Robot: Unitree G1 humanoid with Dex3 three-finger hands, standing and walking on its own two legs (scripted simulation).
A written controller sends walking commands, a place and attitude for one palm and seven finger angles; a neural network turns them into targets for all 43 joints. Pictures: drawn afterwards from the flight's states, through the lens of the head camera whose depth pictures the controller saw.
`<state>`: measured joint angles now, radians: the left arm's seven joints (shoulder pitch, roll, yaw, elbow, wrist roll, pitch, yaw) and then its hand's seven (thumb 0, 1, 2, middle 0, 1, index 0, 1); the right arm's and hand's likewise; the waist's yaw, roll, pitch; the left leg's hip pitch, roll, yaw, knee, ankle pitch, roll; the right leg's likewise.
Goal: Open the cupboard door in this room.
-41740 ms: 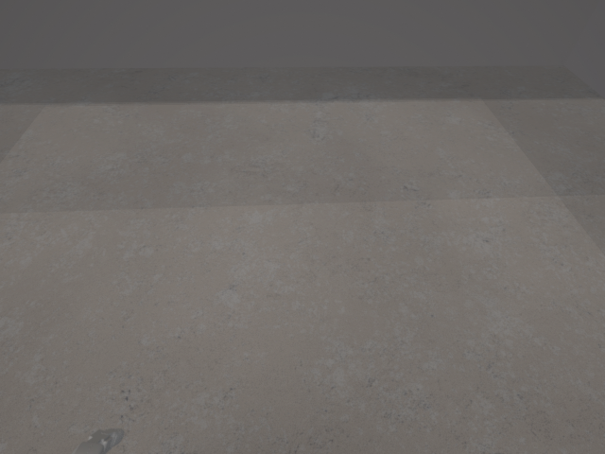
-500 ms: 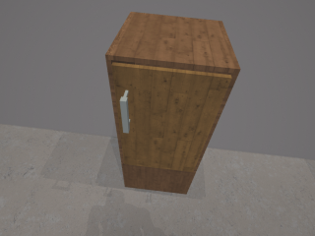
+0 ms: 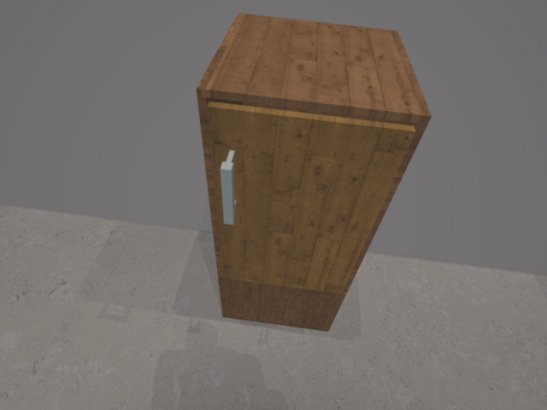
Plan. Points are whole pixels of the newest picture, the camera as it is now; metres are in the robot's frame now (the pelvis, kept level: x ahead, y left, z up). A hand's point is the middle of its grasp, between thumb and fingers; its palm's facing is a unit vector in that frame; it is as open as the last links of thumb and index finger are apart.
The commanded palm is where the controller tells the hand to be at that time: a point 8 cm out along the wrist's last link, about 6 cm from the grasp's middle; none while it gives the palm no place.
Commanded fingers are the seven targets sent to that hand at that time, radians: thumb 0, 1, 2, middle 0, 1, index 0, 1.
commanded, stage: look again from close up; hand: left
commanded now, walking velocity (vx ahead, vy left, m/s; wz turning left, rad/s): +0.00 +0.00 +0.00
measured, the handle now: (230, 188) +0.53 +0.12 -0.01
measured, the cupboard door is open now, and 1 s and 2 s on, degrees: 0 0 0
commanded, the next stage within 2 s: raise the hand with hooked fingers in 0.30 s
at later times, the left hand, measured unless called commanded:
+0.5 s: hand out of the picture +0.04 +0.18 -0.14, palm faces +0.17 -0.95 -0.25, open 7.2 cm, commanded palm +0.11 +0.20 -0.07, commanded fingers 0.00 0.76 0.84 -0.21 -0.39 -0.21 -0.39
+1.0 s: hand (148, 384) +0.16 +0.18 -0.03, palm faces +0.18 -0.98 -0.12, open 9.6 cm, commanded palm +0.16 +0.23 -0.04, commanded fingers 0.00 0.18 0.59 -0.25 -0.76 -0.25 -0.76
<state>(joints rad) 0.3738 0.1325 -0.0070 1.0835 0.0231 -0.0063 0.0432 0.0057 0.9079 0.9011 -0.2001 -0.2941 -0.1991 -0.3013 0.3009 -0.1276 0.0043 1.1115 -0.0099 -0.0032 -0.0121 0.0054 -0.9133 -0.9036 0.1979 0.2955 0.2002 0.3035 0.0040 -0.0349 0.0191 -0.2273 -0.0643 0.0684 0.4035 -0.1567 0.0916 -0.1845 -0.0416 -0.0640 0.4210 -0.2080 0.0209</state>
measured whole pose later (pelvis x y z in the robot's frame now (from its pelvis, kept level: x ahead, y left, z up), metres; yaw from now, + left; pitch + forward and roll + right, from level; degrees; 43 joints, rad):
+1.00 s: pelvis +0.01 -0.06 -0.09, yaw +4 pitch +13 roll -2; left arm 0.56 0.27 0.25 -0.02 -0.32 -0.57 -0.29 0.02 0.40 0.69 -0.24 -0.62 -0.24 -0.62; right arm 0.16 -0.26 -0.04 0.50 0.02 -0.20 -0.03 0.01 -0.91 -0.90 0.20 0.30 0.20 0.30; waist 0.04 0.00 -0.14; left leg -0.90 0.00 -0.05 1.17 -0.50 0.01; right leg -0.79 0.06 -0.15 1.12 -0.56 -0.09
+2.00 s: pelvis +0.01 +0.00 -0.06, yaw +2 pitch +11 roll -3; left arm -0.01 0.45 0.41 0.35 -0.35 -0.32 -0.52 -0.01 -0.50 0.30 -0.30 -1.19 -0.30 -1.20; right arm 0.28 -0.27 0.05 0.54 0.04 -0.18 -0.06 0.01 -0.90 -0.90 0.20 0.30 0.21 0.30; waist -0.02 0.01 -0.09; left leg -0.74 -0.04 0.02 0.96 -0.41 0.09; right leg -0.65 0.02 -0.07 0.90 -0.45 -0.01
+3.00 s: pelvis +0.02 -0.03 -0.06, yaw +1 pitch +13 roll -2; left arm -0.22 0.47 0.40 0.60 -0.33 -0.29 -0.54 -0.01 -0.50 0.30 -0.30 -1.19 -0.30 -1.20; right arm 0.30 -0.29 0.04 0.56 0.05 -0.13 -0.06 0.01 -0.90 -0.90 0.20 0.30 0.20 0.30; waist -0.06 0.02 -0.10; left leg -0.76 -0.01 0.02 0.95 -0.42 0.05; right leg -0.68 0.05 -0.07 0.90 -0.46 -0.05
